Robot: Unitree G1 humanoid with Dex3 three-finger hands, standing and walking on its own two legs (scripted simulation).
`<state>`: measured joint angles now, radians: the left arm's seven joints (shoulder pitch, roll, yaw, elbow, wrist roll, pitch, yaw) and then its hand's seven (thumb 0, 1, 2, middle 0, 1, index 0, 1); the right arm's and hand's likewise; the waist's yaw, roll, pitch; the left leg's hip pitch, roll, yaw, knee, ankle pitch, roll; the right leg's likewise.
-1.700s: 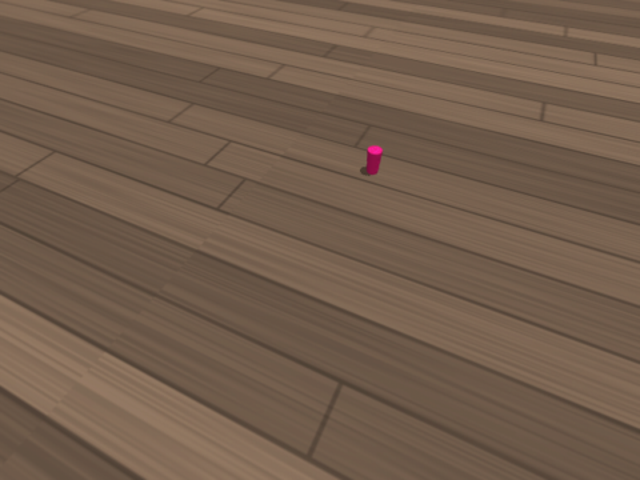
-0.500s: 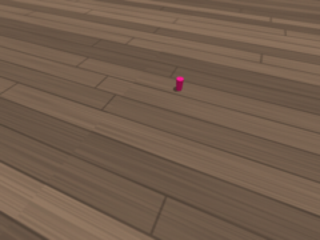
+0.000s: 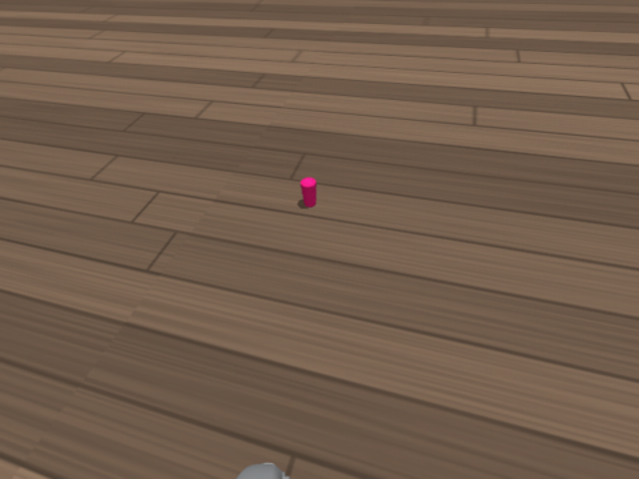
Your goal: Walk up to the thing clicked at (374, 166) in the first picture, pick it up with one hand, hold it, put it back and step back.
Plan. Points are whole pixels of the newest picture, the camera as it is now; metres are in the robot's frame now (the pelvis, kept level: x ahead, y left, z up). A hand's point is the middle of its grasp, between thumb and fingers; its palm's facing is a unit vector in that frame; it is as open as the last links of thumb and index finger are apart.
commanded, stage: walk up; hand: left
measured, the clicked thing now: (309, 192) +1.49 +0.19 -0.71
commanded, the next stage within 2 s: none
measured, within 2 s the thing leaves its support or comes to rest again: neither
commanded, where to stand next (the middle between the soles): +1.16 +0.00 m, yaw -5 degrees
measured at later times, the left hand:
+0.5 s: hand (183, 329) +0.40 +0.30 -0.14, palm faces -0.12 -0.92 -0.37, open 7.4 cm
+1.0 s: hand (238, 250) +0.58 +0.23 -0.12, palm faces -0.06 -0.92 -0.40, open 7.4 cm
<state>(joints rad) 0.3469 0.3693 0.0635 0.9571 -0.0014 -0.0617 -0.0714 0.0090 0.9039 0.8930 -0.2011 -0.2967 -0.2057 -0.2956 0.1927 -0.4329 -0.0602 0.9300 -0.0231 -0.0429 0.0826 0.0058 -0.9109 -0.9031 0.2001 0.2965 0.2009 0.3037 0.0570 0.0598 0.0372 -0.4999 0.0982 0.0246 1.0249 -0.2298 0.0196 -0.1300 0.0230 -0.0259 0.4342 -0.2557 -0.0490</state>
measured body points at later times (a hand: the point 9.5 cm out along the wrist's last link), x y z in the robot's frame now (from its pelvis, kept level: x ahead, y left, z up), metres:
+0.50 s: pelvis +0.29 +0.02 +0.00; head +0.30 +0.03 +0.45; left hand +0.40 +0.35 -0.11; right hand +0.33 -0.29 -0.10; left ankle +0.30 +0.14 -0.74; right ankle +0.31 -0.13 -0.68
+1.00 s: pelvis +0.52 -0.04 +0.00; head +0.52 -0.06 +0.45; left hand +0.58 +0.28 -0.09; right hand +0.57 -0.37 -0.12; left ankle +0.61 +0.12 -0.68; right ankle +0.51 -0.15 -0.74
